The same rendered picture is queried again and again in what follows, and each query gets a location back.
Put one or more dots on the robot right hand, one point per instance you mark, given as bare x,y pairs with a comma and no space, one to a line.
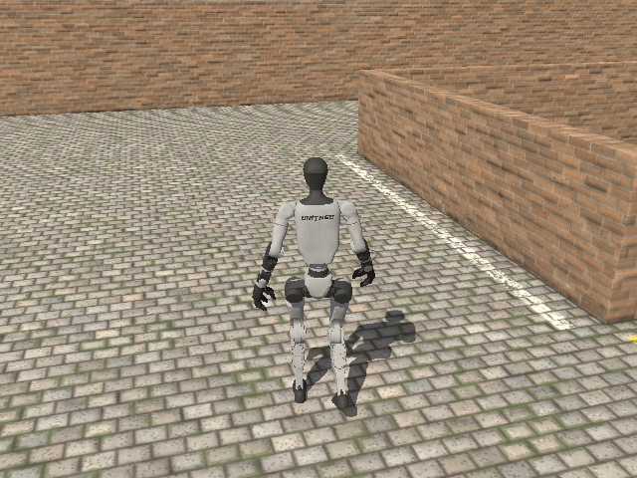
360,272

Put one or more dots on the robot left upper arm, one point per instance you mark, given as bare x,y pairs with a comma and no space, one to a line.
285,212

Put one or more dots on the right robot thigh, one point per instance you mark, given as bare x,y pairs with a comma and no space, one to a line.
341,295

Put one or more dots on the robot left shin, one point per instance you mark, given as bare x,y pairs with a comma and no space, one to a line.
298,359

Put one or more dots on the robot left hand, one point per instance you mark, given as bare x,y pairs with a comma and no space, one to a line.
258,296

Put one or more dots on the right robot forearm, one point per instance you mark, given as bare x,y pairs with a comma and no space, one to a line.
365,259

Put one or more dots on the left robot forearm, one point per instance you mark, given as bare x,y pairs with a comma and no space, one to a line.
267,269

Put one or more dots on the robot right upper arm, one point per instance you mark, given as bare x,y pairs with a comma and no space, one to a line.
347,209

